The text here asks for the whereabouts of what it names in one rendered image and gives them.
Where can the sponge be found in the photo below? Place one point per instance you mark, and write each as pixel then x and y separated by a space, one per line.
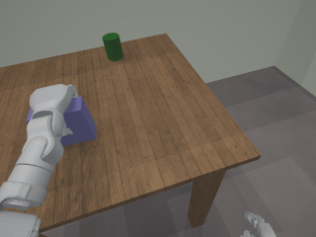
pixel 78 119

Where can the robot left forearm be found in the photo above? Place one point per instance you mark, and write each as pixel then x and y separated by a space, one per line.
pixel 28 181

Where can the right robot hand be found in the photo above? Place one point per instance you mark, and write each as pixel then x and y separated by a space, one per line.
pixel 263 229

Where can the table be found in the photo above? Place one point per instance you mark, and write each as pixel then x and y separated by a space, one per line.
pixel 158 127

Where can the left robot upper arm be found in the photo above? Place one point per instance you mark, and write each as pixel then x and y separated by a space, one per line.
pixel 18 224

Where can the left robot hand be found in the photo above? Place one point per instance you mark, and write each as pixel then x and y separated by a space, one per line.
pixel 56 97

